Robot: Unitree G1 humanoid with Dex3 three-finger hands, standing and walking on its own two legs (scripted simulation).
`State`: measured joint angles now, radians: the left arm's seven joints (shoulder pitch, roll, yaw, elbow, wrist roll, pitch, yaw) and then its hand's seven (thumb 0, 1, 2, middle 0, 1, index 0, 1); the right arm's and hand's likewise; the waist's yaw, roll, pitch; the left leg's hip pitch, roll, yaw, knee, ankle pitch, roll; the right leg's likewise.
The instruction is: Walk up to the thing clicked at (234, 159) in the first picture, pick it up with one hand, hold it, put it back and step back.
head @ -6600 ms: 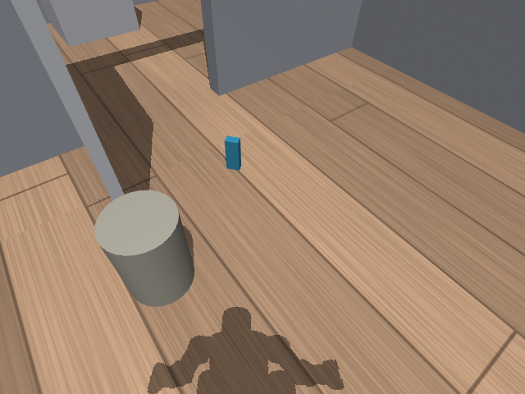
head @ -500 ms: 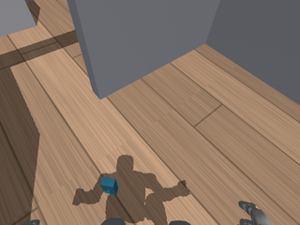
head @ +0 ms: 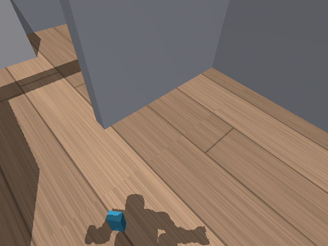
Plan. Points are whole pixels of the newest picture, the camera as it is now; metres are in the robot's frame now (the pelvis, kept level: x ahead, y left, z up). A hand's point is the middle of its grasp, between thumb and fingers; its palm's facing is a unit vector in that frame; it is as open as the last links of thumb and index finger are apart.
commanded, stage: walk up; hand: left
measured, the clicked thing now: (116, 221) +0.37 +0.21 -0.68
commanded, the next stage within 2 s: none
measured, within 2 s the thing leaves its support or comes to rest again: neither
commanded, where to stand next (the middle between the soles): +0.02 +0.00 m, yaw +2 degrees
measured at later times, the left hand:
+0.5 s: hand out of the picture -0.03 +0.22 -0.15, palm faces -0.01 -0.91 -0.40, open 7.4 cm
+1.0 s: hand out of the picture -0.02 +0.31 -0.18, palm faces +0.10 -0.93 -0.36, open 7.4 cm
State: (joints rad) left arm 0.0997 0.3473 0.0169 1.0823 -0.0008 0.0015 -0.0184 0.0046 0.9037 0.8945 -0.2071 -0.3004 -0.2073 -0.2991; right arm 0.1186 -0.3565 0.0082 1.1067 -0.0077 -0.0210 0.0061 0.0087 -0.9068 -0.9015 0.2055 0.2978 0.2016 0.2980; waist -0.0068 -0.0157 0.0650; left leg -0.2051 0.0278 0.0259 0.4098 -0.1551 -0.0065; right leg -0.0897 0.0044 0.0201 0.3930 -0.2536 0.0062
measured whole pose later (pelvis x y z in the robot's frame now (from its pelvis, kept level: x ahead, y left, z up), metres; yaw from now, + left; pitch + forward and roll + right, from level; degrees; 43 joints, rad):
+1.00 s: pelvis -0.03 +0.02 -0.02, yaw +4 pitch -4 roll +0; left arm 0.29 0.43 0.06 0.93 0.00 0.02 0.00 0.01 0.91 0.89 -0.20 -0.30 -0.20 -0.30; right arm 0.15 -0.36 -0.04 0.89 -0.02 -0.04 0.01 0.01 -0.91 -0.90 0.20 0.30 0.20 0.30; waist 0.04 -0.06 0.11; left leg -0.27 -0.01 0.02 0.60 -0.26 0.03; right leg -0.29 -0.01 0.07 0.94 -0.52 -0.03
